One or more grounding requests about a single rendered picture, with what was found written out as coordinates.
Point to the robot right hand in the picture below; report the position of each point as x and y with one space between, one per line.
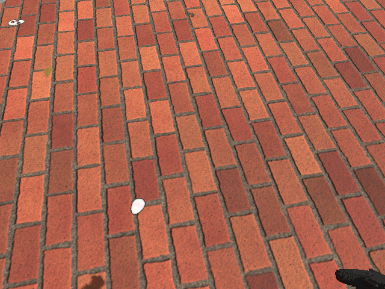
361 279

